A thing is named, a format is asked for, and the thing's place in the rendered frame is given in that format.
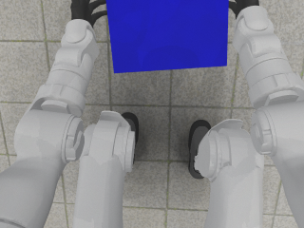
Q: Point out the left robot forearm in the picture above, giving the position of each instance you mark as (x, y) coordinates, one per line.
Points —
(69, 77)

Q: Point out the robot right hand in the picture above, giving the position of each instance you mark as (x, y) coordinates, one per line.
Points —
(239, 5)

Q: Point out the robot left hand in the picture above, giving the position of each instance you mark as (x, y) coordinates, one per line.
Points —
(82, 9)

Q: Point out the right robot forearm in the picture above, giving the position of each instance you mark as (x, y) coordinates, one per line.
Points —
(265, 66)

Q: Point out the carton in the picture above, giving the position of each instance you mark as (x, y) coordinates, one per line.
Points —
(151, 35)

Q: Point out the robot right upper arm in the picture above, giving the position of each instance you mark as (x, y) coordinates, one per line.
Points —
(278, 131)

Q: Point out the right robot shin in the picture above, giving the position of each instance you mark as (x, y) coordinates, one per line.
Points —
(230, 124)

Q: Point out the robot left upper arm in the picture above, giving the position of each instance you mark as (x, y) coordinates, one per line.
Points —
(45, 142)

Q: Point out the robot left thigh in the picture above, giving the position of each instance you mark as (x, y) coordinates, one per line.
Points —
(100, 184)

